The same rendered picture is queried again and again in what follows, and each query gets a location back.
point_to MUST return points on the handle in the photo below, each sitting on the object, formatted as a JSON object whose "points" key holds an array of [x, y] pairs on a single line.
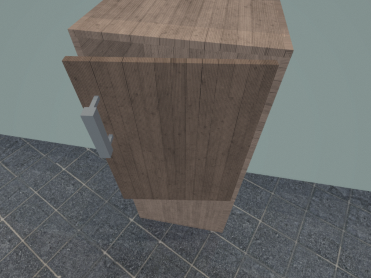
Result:
{"points": [[93, 123]]}

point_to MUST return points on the cupboard door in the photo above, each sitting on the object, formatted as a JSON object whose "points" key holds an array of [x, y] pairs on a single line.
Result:
{"points": [[182, 127]]}

